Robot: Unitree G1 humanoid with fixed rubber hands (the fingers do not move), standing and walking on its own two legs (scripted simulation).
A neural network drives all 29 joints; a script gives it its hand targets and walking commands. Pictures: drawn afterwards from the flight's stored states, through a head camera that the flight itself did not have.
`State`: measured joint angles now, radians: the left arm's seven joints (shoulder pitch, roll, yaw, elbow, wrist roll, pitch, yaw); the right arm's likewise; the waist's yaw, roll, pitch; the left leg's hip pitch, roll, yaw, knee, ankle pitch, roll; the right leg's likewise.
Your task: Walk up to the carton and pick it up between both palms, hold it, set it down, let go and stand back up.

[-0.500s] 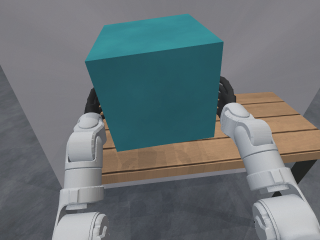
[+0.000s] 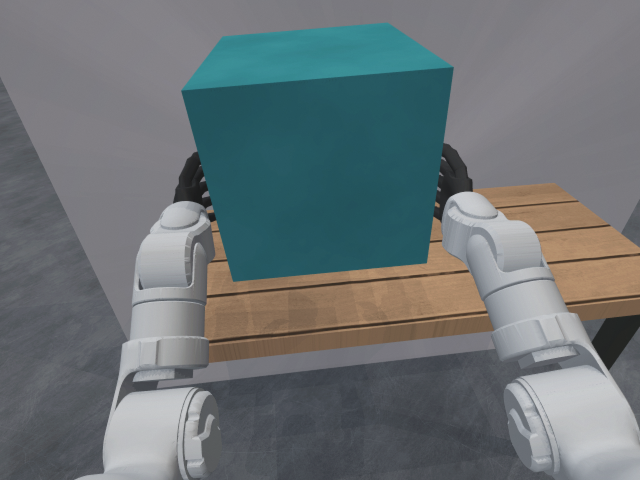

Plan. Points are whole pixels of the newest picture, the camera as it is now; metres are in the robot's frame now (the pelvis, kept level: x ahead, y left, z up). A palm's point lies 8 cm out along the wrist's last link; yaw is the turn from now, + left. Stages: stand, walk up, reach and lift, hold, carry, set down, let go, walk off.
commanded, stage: reach and lift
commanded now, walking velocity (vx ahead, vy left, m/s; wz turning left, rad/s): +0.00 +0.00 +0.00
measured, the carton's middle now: (316, 141) +0.43 +0.02 +0.29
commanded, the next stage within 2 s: hold in 0.02 s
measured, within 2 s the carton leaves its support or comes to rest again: neither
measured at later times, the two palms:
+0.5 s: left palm (191, 203) +0.36 +0.17 +0.25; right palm (463, 185) +0.36 -0.14 +0.26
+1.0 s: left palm (187, 206) +0.36 +0.18 +0.25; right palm (458, 181) +0.37 -0.14 +0.27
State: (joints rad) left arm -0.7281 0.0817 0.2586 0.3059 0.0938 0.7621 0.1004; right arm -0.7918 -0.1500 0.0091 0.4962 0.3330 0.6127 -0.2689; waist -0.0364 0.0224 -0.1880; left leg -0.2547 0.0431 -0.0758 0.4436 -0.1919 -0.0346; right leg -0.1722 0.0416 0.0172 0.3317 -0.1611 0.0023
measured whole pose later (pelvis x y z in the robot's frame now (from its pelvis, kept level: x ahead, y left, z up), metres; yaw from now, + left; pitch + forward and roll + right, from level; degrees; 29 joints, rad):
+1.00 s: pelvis +0.00 +0.00 +0.00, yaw +1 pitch +0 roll -2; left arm -0.75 0.09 0.27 0.29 0.08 0.84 0.11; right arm -0.88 -0.18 0.03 0.54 0.40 0.69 -0.29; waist -0.07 0.02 -0.23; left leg -0.27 0.04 -0.11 0.47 -0.20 -0.04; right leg -0.17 0.05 0.01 0.33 -0.16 0.00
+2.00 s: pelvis +0.00 +0.00 +0.00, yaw +1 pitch +1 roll -2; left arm -0.78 0.09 0.28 0.34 0.10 0.84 0.10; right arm -0.92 -0.18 0.01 0.59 0.38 0.69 -0.28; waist -0.07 0.02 -0.24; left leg -0.28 0.03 -0.11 0.46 -0.19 -0.04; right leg -0.18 0.05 0.02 0.33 -0.16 0.00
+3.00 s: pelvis +0.00 +0.01 +0.00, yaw +1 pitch +0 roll -2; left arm -0.82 0.09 0.30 0.41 0.09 0.84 0.12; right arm -0.91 -0.19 0.03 0.64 0.41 0.68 -0.28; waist -0.08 0.03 -0.23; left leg -0.26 0.03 -0.11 0.45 -0.19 -0.03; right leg -0.16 0.05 0.04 0.31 -0.15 0.01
